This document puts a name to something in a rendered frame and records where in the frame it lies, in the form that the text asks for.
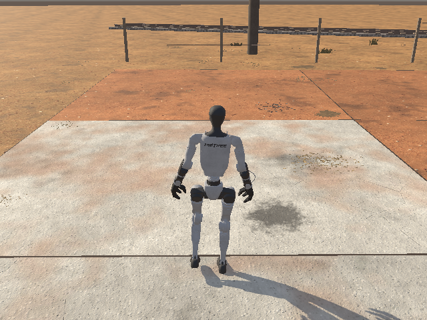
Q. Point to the humanoid robot torso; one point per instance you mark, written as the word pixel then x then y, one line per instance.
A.
pixel 214 159

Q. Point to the robot left hand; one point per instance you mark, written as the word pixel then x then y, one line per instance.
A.
pixel 175 189

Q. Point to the left robot forearm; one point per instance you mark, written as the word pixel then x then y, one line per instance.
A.
pixel 180 175

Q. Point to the robot left thigh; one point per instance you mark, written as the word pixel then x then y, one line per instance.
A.
pixel 197 194

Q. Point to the right robot forearm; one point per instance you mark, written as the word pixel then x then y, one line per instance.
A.
pixel 246 178

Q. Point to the robot right hand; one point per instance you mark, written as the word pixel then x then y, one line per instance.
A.
pixel 247 192

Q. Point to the robot left upper arm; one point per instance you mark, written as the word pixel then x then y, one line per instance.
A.
pixel 190 150

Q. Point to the robot right upper arm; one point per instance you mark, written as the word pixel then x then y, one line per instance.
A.
pixel 239 152

